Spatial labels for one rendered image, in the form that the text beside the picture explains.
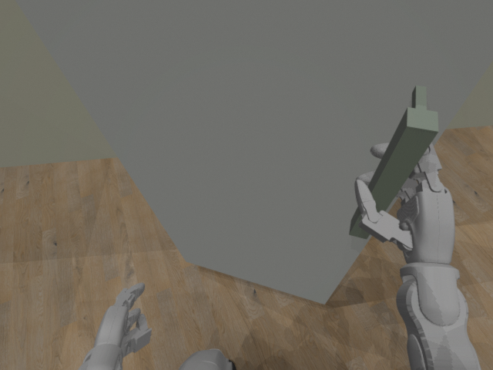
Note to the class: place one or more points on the robot left forearm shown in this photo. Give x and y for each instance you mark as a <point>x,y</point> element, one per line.
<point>103,357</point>

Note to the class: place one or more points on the robot left hand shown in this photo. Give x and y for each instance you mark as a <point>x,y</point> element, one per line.
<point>117,320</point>

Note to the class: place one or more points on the left robot thigh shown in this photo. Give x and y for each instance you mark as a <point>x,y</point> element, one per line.
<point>206,360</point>

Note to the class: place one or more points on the fridge door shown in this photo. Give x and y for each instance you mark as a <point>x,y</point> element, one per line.
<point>245,123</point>

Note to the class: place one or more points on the handle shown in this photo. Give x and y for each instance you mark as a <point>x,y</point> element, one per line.
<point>414,134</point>

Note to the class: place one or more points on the robot right hand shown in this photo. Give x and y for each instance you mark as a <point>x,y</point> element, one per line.
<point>428,210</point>

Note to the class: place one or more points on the robot right forearm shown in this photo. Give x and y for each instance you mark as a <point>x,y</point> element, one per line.
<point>435,313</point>

